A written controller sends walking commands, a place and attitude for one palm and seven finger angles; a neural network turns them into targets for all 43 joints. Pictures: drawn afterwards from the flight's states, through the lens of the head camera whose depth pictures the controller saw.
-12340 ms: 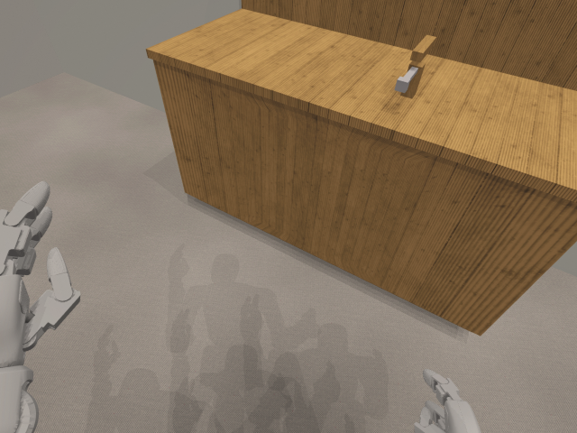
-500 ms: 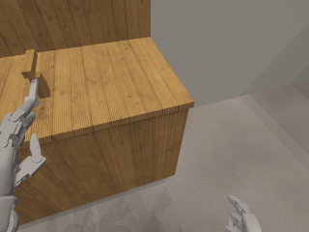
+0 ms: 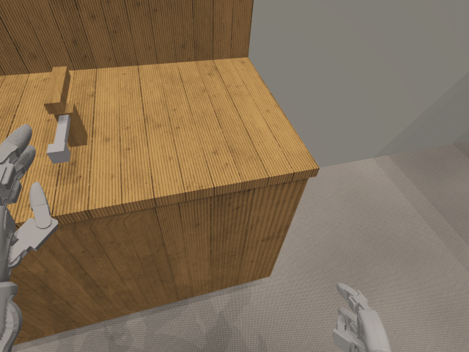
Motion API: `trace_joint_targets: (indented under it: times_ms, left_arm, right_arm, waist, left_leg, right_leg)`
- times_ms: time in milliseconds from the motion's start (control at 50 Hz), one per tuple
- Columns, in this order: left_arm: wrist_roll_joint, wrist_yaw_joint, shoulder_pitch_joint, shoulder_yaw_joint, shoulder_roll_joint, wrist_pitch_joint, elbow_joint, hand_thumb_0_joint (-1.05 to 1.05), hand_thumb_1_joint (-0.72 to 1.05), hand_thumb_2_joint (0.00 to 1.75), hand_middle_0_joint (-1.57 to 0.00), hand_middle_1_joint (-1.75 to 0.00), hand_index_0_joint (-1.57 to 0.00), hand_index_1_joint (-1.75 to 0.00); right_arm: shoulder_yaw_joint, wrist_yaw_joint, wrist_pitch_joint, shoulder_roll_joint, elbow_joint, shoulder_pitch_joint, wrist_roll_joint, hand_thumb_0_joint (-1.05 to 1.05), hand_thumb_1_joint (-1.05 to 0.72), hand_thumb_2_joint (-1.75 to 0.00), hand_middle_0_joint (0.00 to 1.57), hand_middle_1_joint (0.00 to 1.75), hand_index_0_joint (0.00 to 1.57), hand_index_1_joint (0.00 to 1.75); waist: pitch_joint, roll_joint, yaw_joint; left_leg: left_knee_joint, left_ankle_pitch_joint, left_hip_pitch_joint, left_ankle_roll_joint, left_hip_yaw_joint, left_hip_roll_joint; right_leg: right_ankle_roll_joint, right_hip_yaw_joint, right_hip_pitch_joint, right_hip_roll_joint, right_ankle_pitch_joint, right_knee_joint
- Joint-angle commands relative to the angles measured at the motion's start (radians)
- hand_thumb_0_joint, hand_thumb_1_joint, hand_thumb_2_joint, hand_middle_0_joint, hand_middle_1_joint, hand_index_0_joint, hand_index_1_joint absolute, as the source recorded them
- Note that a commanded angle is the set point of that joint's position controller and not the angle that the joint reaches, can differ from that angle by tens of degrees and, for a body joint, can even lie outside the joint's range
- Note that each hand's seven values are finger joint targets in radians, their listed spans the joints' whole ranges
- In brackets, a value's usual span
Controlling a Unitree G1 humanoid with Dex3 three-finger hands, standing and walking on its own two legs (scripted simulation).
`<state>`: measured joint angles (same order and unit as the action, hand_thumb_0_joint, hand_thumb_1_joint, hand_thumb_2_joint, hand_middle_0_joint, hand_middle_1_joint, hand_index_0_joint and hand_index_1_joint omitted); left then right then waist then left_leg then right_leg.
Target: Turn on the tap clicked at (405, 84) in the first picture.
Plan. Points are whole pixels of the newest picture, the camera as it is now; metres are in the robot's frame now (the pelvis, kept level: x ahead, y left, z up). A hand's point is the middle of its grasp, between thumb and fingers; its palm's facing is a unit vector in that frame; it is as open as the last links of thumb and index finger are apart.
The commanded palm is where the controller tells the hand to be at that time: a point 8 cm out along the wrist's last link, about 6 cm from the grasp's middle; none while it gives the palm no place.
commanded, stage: shuffle to correct the standing spot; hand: left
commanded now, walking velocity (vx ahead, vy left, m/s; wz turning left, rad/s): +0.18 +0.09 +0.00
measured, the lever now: (59, 153) +0.41 +0.37 +0.09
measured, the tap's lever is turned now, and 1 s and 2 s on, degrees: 0 0 0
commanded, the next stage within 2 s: come to a stop and stand still in 0.62 s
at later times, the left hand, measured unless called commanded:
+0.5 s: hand (50, 186) +0.27 +0.27 +0.18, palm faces +0.32 -0.83 -0.46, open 7.4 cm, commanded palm +0.19 +0.32 +0.19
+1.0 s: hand (11, 143) +0.33 +0.35 +0.19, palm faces +0.44 -0.81 -0.37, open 7.4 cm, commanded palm +0.26 +0.38 +0.19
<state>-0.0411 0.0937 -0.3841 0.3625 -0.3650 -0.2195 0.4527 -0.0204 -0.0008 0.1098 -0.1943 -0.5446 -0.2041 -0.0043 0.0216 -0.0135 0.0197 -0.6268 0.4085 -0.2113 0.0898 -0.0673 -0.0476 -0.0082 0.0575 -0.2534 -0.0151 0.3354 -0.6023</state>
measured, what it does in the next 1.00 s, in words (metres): walks ahead: right foot, then left foot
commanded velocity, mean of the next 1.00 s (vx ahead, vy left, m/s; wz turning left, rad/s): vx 0.08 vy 0.01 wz -0.04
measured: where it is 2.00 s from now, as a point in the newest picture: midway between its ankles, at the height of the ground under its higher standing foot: outside the picture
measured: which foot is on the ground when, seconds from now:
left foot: down 0.00-0.50, up 0.52-0.78, down 0.80-1.00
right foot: down 0.00-0.24, up 0.26-0.48, down 0.50-1.00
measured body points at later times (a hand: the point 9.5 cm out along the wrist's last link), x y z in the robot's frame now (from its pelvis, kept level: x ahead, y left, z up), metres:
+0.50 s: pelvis +0.05 +0.04 +0.00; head +0.08 +0.05 +0.45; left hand +0.24 +0.31 +0.21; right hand +0.18 -0.19 -0.09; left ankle -0.04 +0.06 -0.71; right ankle +0.12 -0.02 -0.72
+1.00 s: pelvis +0.11 +0.10 +0.00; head +0.12 +0.11 +0.45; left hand +0.30 +0.39 +0.21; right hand +0.30 -0.10 -0.07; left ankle +0.14 +0.23 -0.72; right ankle +0.12 +0.00 -0.72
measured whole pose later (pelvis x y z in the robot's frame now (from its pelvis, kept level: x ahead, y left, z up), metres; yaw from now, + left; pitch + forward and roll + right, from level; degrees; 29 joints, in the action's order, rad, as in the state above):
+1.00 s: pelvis +0.11 +0.10 +0.00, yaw +1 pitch -2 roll -1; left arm -0.04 0.12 -0.39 0.39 -0.38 -0.18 0.50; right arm -0.04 0.00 0.13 -0.14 -0.56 -0.20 0.00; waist 0.05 -0.01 0.01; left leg -0.60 0.28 -0.30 -0.03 -0.05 0.08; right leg 0.04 0.04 -0.24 0.04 0.28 -0.56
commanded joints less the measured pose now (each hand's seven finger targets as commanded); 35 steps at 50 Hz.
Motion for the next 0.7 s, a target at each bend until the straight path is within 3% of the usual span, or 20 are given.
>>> trace_joint_targets:
  times_ms: [0,100,140,160,180,200,220,240,260,280,320,340,420,440,460,480,500,540,600,680]
  left_arm:
    - [-0.01,0.025,0.071,0.113,-0.173,-0.063,0.232,0.0,0.9,0.9,-0.2,-0.3,-0.2,-0.3]
    - [-0.017,0.034,0.063,0.137,-0.191,-0.066,0.288,0.0,0.9,0.9,-0.2,-0.3,-0.2,-0.3]
    - [-0.02,0.042,0.063,0.169,-0.22,-0.071,0.303,0.0,0.9,0.9,-0.2,-0.3,-0.2,-0.3]
    - [-0.019,0.044,0.071,0.159,-0.205,-0.074,0.307,0.0,0.9,0.9,-0.2,-0.3,-0.2,-0.3]
    - [-0.018,0.043,0.089,0.151,-0.195,-0.072,0.31,0.0,0.9,0.9,-0.2,-0.3,-0.2,-0.3]
    - [-0.016,0.036,0.1,0.139,-0.178,-0.071,0.306,0.0,0.9,0.9,-0.2,-0.3,-0.2,-0.3]
    - [-0.01,0.033,0.12,0.117,-0.17,-0.073,0.32,0.0,0.9,0.9,-0.2,-0.3,-0.2,-0.3]
    - [0.002,0.038,0.172,0.121,-0.192,-0.088,0.364,0.0,0.9,0.9,-0.2,-0.3,-0.2,-0.3]
    - [-0.001,0.038,0.134,0.14,-0.21,-0.079,0.297,0.0,0.9,0.9,-0.2,-0.3,-0.2,-0.3]
    - [-0.003,0.034,0.106,0.139,-0.199,-0.066,0.296,0.0,0.9,0.9,-0.2,-0.3,-0.2,-0.3]
    - [0.001,0.028,0.052,0.122,-0.169,-0.059,0.294,0.0,0.9,0.9,-0.2,-0.3,-0.2,-0.3]
    - [-0.001,0.028,0.013,0.129,-0.169,-0.058,0.289,0.0,0.9,0.9,-0.2,-0.3,-0.2,-0.3]
    - [-0.027,0.027,-0.135,0.177,-0.192,-0.052,0.292,0.0,0.9,0.9,-0.2,-0.3,-0.2,-0.3]
    - [-0.03,0.029,-0.161,0.196,-0.21,-0.053,0.291,0.0,0.9,0.9,-0.2,-0.3,-0.2,-0.3]
    - [-0.023,0.032,-0.14,0.221,-0.245,-0.062,0.292,0.0,0.9,0.9,-0.2,-0.3,-0.2,-0.3]
    - [-0.037,0.025,-0.09,0.269,-0.272,-0.074,0.271,0.0,0.9,0.9,-0.2,-0.3,-0.2,-0.3]
    - [-0.037,0.028,-0.046,0.327,-0.314,-0.075,0.274,0.0,0.9,0.9,-0.2,-0.3,-0.2,-0.3]
    - [-0.024,0.001,0.024,0.217,-0.225,-0.071,0.306,0.0,0.9,0.9,-0.2,-0.3,-0.2,-0.3]
    - [0.0,0.011,0.137,0.098,-0.162,-0.055,0.259,0.0,0.9,0.9,-0.2,-0.3,-0.2,-0.3]
    - [0.013,0.038,0.139,0.069,-0.171,-0.019,0.268,0.0,0.9,0.9,-0.2,-0.3,-0.2,-0.3]
  right_arm:
    - [0.06,-0.011,0.039,-0.14,0.152,0.068,0.014,0.0,-0.9,-0.9,0.2,0.3,0.2,0.3]
    - [0.076,-0.006,0.03,-0.143,0.149,0.07,0.022,0.0,-0.9,-0.9,0.2,0.3,0.2,0.3]
    - [0.078,-0.003,0.024,-0.139,0.142,0.082,0.024,0.0,-0.9,-0.9,0.2,0.3,0.2,0.3]
    - [0.072,0.0,0.02,-0.13,0.131,0.08,0.023,0.0,-0.9,-0.9,0.2,0.3,0.2,0.3]
    - [0.065,-0.001,0.011,-0.126,0.117,0.061,0.021,0.0,-0.9,-0.9,0.2,0.3,0.2,0.3]
    - [0.062,-0.01,0.007,-0.134,0.122,0.061,0.02,0.0,-0.9,-0.9,0.2,0.3,0.2,0.3]
    - [0.068,-0.012,0.016,-0.136,0.138,0.057,0.022,0.0,-0.9,-0.9,0.2,0.3,0.2,0.3]
    - [0.067,-0.007,0.035,-0.118,0.153,0.063,0.018,0.0,-0.9,-0.9,0.2,0.3,0.2,0.3]
    - [0.086,0.003,0.035,-0.141,0.125,0.048,-0.003,0.0,-0.9,-0.9,0.2,0.3,0.2,0.3]
    - [0.101,0.017,0.022,-0.155,0.138,0.051,-0.009,0.0,-0.9,-0.9,0.2,0.3,0.2,0.3]
    - [0.099,0.022,0.012,-0.139,0.138,0.043,0.001,0.0,-0.9,-0.9,0.2,0.3,0.2,0.3]
    - [0.088,0.016,0.014,-0.13,0.144,0.052,0.007,0.0,-0.9,-0.9,0.2,0.3,0.2,0.3]
    - [0.076,-0.007,0.011,-0.128,0.167,0.069,-0.002,0.0,-0.9,-0.9,0.2,0.3,0.2,0.3]
    - [0.072,-0.012,0.008,-0.129,0.174,0.096,0.004,0.0,-0.9,-0.9,0.2,0.3,0.2,0.3]
    - [0.076,-0.008,0.002,-0.124,0.168,0.097,0.021,0.0,-0.9,-0.9,0.2,0.3,0.2,0.3]
    - [0.092,-0.012,0.009,-0.157,0.175,0.088,0.005,0.0,-0.9,-0.9,0.2,0.3,0.2,0.3]
    - [0.091,-0.017,0.004,-0.153,0.174,0.06,-0.01,0.0,-0.9,-0.9,0.2,0.3,0.2,0.3]
    - [0.093,0.013,-0.021,-0.151,0.136,0.049,-0.004,0.0,-0.9,-0.9,0.2,0.3,0.2,0.3]
    - [0.052,-0.007,-0.004,-0.117,0.084,0.054,-0.006,0.0,-0.9,-0.9,0.2,0.3,0.2,0.3]
    - [0.038,-0.06,0.038,-0.096,0.088,0.075,-0.016,0.0,-0.9,-0.9,0.2,0.3,0.2,0.3]
  waist:
    - [-0.143,0.057,-0.008]
    - [-0.182,-0.008,0.002]
    - [-0.152,-0.06,0.005]
    - [-0.113,-0.067,-0.002]
    - [-0.097,-0.001,-0.032]
    - [-0.053,0.192,-0.05]
    - [-0.016,0.344,-0.063]
    - [-0.025,0.273,-0.068]
    - [-0.067,0.195,-0.071]
    - [-0.066,0.183,-0.061]
    - [-0.014,0.115,-0.054]
    - [-0.019,0.106,-0.039]
    - [-0.139,0.184,0.01]
    - [-0.187,0.137,0.04]
    - [-0.288,-0.093,0.061]
    - [-0.288,-0.196,0.019]
    - [-0.161,-0.094,0.011]
    - [-0.103,-0.103,-0.01]
    - [-0.045,-0.005,-0.033]
    - [-0.078,-0.059,0.002]
  left_leg:
    - [0.05,-0.553,-0.043,-0.089,0.128,0.112]
    - [-0.165,-0.554,-0.14,-0.121,0.068,0.055]
    - [-0.221,-0.306,-0.238,-0.112,0.039,0.024]
    - [-0.128,-0.111,-0.222,-0.094,0.093,0.053]
    - [0.036,-0.089,-0.1,-0.074,0.12,0.077]
    - [0.206,-0.203,0.025,-0.058,0.227,0.12]
    - [0.306,-0.51,0.186,-0.025,0.449,0.256]
    - [0.277,-0.901,0.384,-0.048,0.48,0.284]
    - [0.234,-1.018,0.49,-0.195,0.48,0.28]
    - [0.223,-0.979,0.452,-0.228,0.383,0.241]
    - [0.242,-0.831,0.297,-0.111,0.277,0.201]
    - [0.246,-0.837,0.297,-0.101,0.243,0.188]
    - [0.049,-0.961,-0.008,-0.182,0.084,0.133]
    - [-0.146,-0.847,-0.159,-0.184,0.072,0.12]
    - [-0.569,-0.518,-0.391,-0.152,0.039,0.069]
    - [-0.857,0.068,-0.533,-0.077,0.078,-0.003]
    - [-0.848,0.124,-0.513,-0.077,0.205,0.082]
    - [-0.778,0.048,-0.503,-0.09,0.196,0.124]
    - [-0.49,-0.109,-0.244,-0.09,0.065,0.16]
    - [-0.057,-0.097,0.019,-0.079,-0.119,0.055]
  right_leg:
    - [0.089,-0.076,0.135,-0.044,-0.357,-0.036]
    - [0.169,-0.192,0.219,-0.135,-0.428,-0.03]
    - [0.222,-0.326,0.251,-0.24,-0.449,0.019]
    - [0.21,-0.336,0.19,-0.273,-0.418,-0.012]
    - [0.149,-0.258,0.058,-0.219,-0.295,-0.09]
    - [0.07,-0.081,-0.124,-0.047,-0.159,-0.247]
    - [0.013,0.023,-0.343,0.058,0.099,-0.439]
    - [0.032,0.006,-0.511,0.07,0.23,-0.594]
    - [0.042,-0.005,-0.595,0.065,0.208,-0.702]
    - [0.051,0.012,-0.573,0.06,0.167,-0.704]
    - [0.042,0.059,-0.479,0.04,0.057,-0.52]
    - [0.043,0.084,-0.442,0.038,0.014,-0.42]
    - [0.089,0.178,0.126,0.07,-0.197,0.024]
    - [0.114,0.143,0.351,0.039,-0.273,0.114]
    - [0.222,-0.116,0.575,-0.175,-0.267,0.127]
    - [0.305,-0.545,0.468,-0.4,-0.271,0.206]
    - [0.289,-0.629,0.195,-0.432,0.004,0.309]
    - [0.259,-0.577,0.046,-0.361,0.207,0.358]
    - [0.204,-0.27,-0.28,-0.275,0.272,0.417]
    - [0.156,-0.15,-0.239,-0.192,0.38,0.347]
